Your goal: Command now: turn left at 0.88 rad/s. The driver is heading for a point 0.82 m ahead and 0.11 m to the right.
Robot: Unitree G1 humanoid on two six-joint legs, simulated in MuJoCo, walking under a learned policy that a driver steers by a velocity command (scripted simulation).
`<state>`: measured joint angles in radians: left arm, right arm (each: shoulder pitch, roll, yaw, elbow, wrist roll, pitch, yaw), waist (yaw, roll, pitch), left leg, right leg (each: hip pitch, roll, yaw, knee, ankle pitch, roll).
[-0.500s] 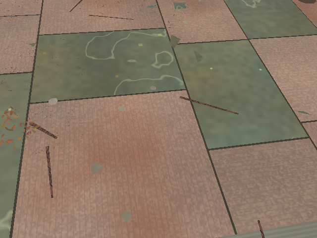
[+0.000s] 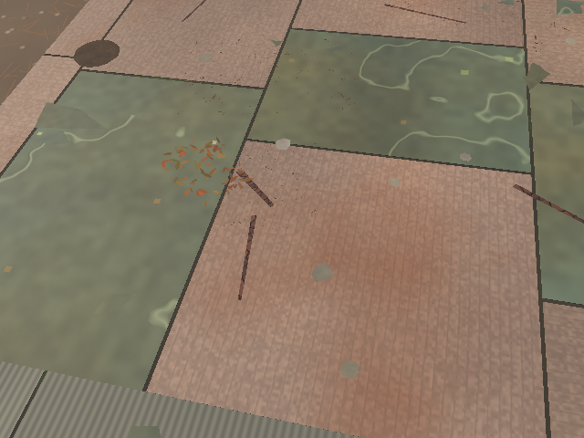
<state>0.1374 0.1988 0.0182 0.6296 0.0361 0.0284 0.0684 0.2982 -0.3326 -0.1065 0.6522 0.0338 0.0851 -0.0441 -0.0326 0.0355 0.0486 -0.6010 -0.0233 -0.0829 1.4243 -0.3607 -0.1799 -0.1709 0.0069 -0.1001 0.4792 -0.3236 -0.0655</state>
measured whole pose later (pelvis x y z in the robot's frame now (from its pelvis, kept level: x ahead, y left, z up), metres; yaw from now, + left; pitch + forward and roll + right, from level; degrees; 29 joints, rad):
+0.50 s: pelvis +0.00 +0.05 +0.00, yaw -3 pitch +2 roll +0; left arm 0.31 0.29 0.07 0.72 -0.03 0.08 0.03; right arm 0.11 -0.23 -0.04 0.61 -0.02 0.02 -0.05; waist 0.04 0.00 0.02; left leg -0.23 0.06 0.18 0.49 -0.29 0.02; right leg -0.55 -0.07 -0.06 1.32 -0.47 0.11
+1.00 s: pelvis +0.15 -0.11 -0.01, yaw -20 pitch +3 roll +2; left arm 0.50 0.21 0.01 0.79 0.03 -0.02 -0.02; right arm 0.08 -0.22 0.00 0.63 0.08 -0.07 0.07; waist 0.04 0.02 0.00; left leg -1.09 0.02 0.00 2.01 -0.34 0.05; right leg -0.09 0.00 -0.12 0.51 -0.48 -0.06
